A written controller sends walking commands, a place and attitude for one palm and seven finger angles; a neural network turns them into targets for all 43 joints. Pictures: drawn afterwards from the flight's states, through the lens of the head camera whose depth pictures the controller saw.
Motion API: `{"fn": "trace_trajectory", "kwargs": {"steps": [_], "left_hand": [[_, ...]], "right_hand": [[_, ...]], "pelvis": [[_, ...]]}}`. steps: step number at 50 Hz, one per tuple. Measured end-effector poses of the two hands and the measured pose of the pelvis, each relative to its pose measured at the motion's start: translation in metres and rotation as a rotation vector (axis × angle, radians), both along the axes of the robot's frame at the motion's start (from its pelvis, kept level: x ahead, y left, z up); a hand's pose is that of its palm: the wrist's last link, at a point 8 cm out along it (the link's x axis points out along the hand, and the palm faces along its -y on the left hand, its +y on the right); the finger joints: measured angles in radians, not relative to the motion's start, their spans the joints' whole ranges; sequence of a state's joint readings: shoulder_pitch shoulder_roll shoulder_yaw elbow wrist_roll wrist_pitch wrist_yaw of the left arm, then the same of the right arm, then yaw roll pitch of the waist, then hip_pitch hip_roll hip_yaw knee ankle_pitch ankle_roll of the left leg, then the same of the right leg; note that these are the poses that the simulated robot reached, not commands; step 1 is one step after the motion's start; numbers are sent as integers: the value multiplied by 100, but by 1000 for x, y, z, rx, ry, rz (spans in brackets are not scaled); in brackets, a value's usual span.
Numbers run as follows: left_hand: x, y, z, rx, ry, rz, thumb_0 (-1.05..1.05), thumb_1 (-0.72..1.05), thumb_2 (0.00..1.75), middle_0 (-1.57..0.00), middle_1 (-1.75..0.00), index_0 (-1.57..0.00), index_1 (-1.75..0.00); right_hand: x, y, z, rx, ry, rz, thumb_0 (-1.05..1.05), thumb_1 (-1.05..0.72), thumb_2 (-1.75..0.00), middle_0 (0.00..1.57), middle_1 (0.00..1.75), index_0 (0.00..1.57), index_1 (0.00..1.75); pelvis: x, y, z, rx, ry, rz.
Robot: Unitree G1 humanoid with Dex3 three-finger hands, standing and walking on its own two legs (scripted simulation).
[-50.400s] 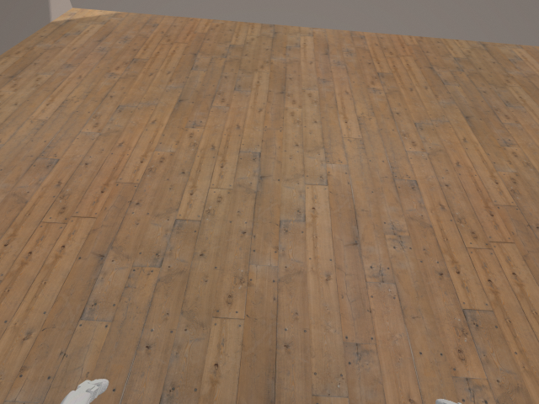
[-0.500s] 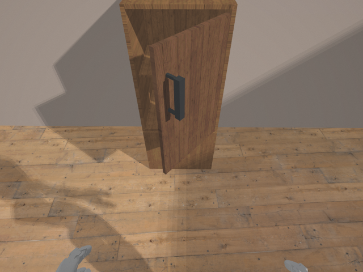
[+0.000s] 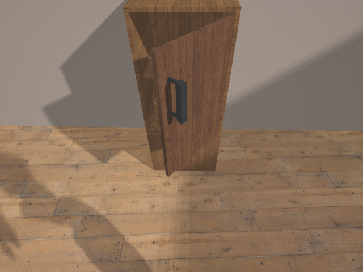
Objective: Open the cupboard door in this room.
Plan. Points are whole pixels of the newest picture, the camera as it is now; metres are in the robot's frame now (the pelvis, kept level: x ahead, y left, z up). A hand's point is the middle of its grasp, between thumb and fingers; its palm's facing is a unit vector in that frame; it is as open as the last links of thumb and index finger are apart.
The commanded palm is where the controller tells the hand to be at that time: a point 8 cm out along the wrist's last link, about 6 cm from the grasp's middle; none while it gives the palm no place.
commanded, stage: let the arm hang, fingers relaxed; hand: left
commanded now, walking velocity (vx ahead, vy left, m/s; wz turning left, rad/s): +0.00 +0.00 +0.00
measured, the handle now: (176, 100) +0.61 +0.05 +0.05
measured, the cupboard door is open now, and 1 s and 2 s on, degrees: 49 49 49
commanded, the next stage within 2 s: look to check the result in 0.38 s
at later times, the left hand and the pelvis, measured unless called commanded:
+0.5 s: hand out of the picture -0.01 +0.15 -0.17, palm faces +0.05 -0.98 -0.19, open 7.4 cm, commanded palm none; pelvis +0.03 -0.01 +0.00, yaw +0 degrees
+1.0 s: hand out of the picture +0.02 +0.13 -0.17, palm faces +0.05 -0.98 -0.17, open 7.4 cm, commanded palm none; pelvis +0.04 -0.03 +0.01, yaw -1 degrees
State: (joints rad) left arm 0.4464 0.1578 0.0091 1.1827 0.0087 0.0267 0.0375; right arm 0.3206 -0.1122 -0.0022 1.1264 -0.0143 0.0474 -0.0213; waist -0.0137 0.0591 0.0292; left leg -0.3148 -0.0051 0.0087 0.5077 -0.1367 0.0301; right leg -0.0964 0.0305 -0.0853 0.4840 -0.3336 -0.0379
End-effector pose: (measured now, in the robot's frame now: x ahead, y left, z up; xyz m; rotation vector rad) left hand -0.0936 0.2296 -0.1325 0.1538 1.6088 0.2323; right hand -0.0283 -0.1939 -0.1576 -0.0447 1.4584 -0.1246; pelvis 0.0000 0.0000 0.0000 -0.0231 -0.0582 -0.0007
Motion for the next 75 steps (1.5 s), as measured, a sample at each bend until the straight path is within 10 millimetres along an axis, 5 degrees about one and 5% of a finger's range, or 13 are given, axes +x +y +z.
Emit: {"fn": "trace_trajectory", "kwargs": {"steps": [12, 34, 50, 62, 69, 75], "left_hand": [[91, -35, -12, -89, -201, -44, 0, 91, 90, -20, -30, -20, -30], [79, -37, -5, -49, -103, -14, 0, 90, 90, -20, -30, -20, -30], [105, -51, -9, -66, -145, -27, 0, 90, 90, -20, -30, -20, -30], [115, -40, -13, -59, -120, -58, 0, 90, 90, -20, -30, -20, -30], [139, -14, -21, -51, -122, -113, 0, 90, 90, -20, -30, -20, -30], [188, 1, -9, -24, -188, -228, 0, 90, 90, -20, -30, -20, -30]], "right_hand": [[5, 2, 8, -12, 21, -3, 1, -91, -90, 20, 30, 20, 30], [46, -33, 10, -57, 2, 26, 1, -92, -90, 20, 30, 20, 30], [60, -45, 12, -74, -9, 28, 1, -92, -90, 20, 30, 20, 30], [60, -51, 10, -102, -17, -44, 1, -92, -90, 20, 30, 20, 30], [64, -52, 14, -151, -60, -106, 1, -91, -90, 20, 30, 20, 30], [52, -53, 16, -157, -114, -152, 1, -91, -90, 20, 30, 20, 30]], "pelvis": [[11, -2, 3, 24, 28, -8], [33, -17, 5, 30, 23, -5], [43, -25, 5, 35, 22, -10], [44, -24, 0, 20, 23, -70], [45, -14, -5, 24, 28, -127], [32, -9, -1, 31, 47, -221]]}}
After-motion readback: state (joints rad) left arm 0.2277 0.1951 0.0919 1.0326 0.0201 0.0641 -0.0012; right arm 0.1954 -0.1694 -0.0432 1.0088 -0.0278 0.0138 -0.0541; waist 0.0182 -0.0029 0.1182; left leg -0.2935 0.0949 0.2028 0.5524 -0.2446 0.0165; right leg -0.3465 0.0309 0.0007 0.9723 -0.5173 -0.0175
